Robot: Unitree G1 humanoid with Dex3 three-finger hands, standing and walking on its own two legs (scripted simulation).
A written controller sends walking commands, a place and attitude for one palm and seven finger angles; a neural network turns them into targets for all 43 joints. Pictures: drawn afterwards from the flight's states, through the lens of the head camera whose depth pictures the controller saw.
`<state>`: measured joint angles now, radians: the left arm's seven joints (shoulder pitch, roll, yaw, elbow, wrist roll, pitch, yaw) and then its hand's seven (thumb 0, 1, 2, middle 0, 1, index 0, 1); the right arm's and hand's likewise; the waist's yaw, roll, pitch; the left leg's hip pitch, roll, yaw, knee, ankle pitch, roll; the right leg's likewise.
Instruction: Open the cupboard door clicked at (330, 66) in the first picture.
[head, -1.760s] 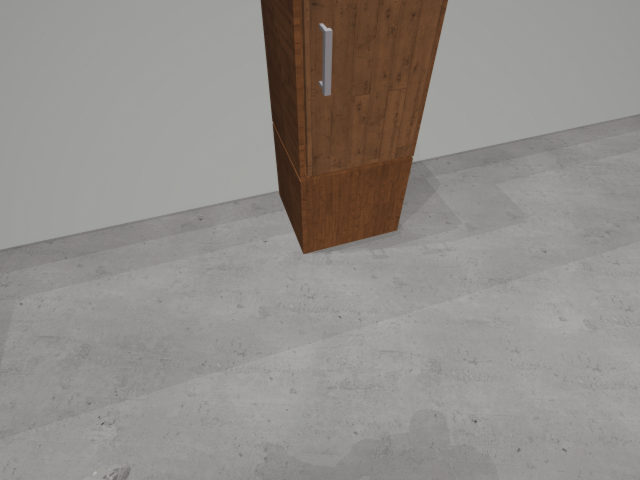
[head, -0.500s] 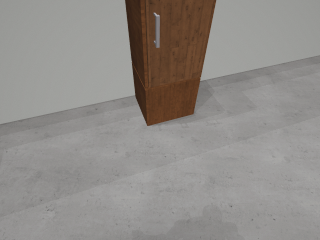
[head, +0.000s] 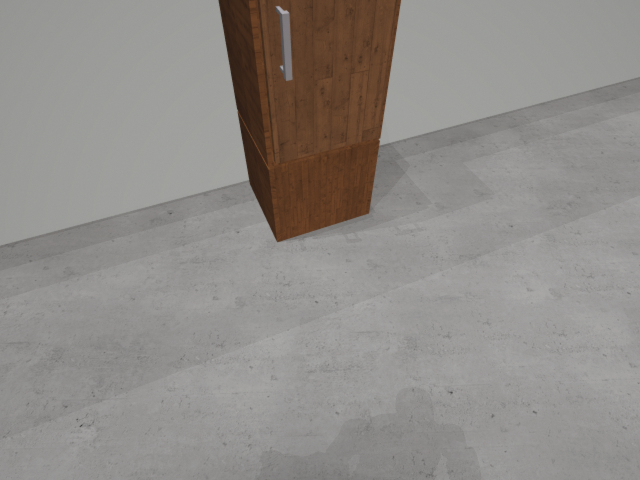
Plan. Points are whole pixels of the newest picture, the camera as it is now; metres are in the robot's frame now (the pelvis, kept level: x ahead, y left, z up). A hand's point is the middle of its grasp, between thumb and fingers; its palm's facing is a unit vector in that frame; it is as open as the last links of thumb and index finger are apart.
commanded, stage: walk to a spot facing it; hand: left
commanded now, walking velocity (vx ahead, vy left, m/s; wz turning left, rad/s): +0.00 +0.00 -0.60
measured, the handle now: (283, 44) +1.08 +0.18 +0.05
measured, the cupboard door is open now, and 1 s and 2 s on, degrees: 0 0 0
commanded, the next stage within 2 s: turn to face it in 1.98 s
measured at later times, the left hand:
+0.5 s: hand out of the picture +0.07 +0.17 -0.16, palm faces -0.19 -0.96 -0.22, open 7.4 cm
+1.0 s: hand (315, 379) +0.30 +0.03 -0.17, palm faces -0.64 -0.76 -0.15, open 7.4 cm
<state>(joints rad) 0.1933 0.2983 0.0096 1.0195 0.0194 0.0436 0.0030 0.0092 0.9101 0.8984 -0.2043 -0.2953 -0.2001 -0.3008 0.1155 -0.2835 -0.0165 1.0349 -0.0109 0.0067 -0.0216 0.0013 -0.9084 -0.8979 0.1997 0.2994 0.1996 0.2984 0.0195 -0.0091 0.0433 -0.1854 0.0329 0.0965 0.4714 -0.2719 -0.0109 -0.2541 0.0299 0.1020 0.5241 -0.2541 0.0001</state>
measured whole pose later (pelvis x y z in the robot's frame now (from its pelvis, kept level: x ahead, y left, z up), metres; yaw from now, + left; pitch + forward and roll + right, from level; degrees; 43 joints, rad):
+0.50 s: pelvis -0.01 -0.01 +0.00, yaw -16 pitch +2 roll +1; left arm 0.30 0.19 0.05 0.93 0.03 0.03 -0.01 0.01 0.91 0.90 -0.21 -0.30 -0.20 -0.30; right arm 0.15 -0.23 -0.05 0.94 -0.02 0.03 -0.01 0.00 -0.91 -0.90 0.20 0.30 0.20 0.30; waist 0.05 0.00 0.02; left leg -0.39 0.03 0.00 0.85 -0.42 -0.06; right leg -0.31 0.11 0.16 0.44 -0.16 -0.06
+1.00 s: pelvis +0.09 -0.04 -0.01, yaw -37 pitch +0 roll -2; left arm 0.09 0.24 0.06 0.93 0.04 0.05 -0.07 0.01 0.92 0.90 -0.20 -0.29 -0.19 -0.30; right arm 0.50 -0.16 -0.01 1.06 -0.03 -0.07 -0.03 0.00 -0.91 -0.90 0.20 0.30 0.20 0.30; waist -0.05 -0.02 0.08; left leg 0.12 0.11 0.28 0.34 -0.43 -0.05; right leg -0.60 -0.05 -0.12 0.78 -0.21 -0.01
